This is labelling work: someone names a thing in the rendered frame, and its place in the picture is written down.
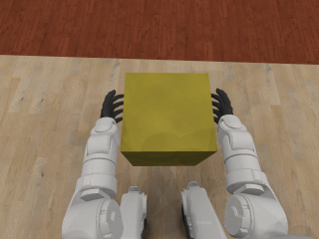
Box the left robot forearm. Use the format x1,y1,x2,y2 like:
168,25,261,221
62,117,121,239

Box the robot right foot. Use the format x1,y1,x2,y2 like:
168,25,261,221
181,205,193,239

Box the robot left hand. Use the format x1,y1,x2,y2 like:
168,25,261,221
100,90,125,123

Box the right robot forearm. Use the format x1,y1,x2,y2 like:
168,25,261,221
216,115,288,230

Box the left robot upper arm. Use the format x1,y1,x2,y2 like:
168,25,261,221
62,197,124,239

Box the right robot upper arm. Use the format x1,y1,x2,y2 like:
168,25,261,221
223,192,314,239

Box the robot right hand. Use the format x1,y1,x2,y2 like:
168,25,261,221
210,88,233,124

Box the carton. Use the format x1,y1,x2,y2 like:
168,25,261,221
120,73,217,166

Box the right robot thigh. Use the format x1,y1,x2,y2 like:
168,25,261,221
180,185,227,239

